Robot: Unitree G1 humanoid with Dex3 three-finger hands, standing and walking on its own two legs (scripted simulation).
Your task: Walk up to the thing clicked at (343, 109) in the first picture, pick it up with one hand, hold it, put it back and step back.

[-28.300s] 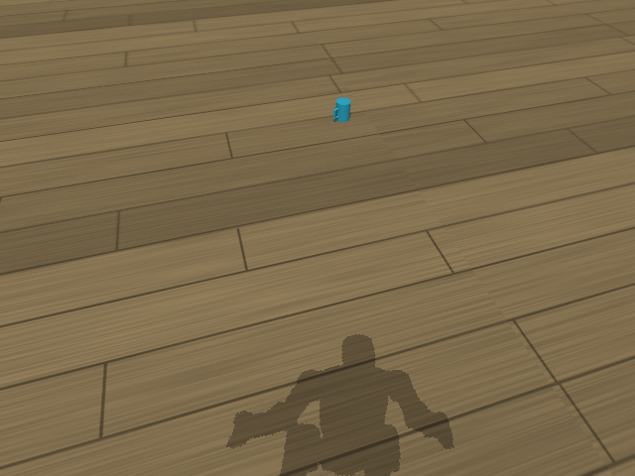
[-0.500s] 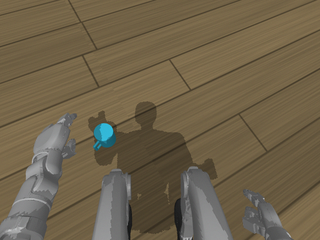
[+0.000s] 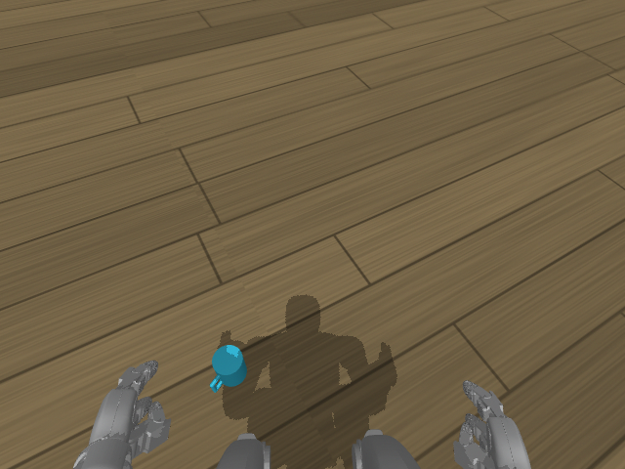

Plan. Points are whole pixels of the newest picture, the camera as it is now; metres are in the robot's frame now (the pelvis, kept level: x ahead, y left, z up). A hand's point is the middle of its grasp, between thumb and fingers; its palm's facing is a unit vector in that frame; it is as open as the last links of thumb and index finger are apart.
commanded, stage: home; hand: left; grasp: from above
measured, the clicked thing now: (226, 371) +0.45 +0.21 -0.62
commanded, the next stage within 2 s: none
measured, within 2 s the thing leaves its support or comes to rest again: neither
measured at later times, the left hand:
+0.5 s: hand (152, 441) +0.18 +0.18 -0.01, palm faces +0.08 -0.98 -0.19, open 7.4 cm
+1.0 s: hand (153, 437) +0.19 +0.18 +0.00, palm faces +0.06 -0.98 -0.20, open 7.4 cm
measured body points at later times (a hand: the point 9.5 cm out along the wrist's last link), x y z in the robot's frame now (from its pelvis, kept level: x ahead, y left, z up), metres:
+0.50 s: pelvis +0.03 +0.00 +0.04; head +0.04 +0.00 +0.49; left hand +0.18 +0.23 +0.01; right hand +0.21 -0.24 -0.01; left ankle +0.04 +0.12 -0.64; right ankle +0.03 -0.13 -0.64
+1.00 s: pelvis +0.03 +0.00 +0.04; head +0.04 +0.00 +0.49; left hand +0.18 +0.23 +0.01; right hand +0.18 -0.25 -0.02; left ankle +0.04 +0.12 -0.64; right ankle +0.03 -0.13 -0.64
